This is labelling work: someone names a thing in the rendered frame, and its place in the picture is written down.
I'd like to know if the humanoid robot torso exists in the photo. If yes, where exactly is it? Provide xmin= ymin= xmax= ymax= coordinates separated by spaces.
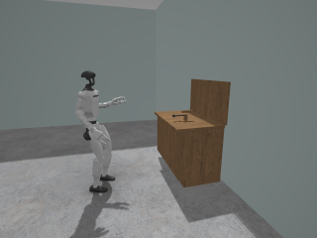
xmin=82 ymin=87 xmax=99 ymax=130

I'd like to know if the right robot hand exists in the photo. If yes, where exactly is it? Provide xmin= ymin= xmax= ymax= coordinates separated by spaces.
xmin=92 ymin=129 xmax=110 ymax=146

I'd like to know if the counter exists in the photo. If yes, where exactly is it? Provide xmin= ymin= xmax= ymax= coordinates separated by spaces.
xmin=155 ymin=78 xmax=231 ymax=187

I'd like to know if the robot right thigh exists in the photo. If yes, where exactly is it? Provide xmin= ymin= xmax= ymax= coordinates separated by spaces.
xmin=83 ymin=129 xmax=104 ymax=165

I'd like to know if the right robot forearm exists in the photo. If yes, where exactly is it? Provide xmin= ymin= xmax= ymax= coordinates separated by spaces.
xmin=75 ymin=111 xmax=96 ymax=133

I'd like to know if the left robot forearm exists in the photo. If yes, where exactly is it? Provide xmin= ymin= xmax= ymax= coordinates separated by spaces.
xmin=99 ymin=101 xmax=113 ymax=108

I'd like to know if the left robot hand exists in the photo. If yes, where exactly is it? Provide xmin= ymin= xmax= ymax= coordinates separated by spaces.
xmin=111 ymin=96 xmax=127 ymax=105

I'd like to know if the robot right upper arm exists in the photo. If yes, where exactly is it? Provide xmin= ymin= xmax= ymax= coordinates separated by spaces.
xmin=75 ymin=90 xmax=88 ymax=116

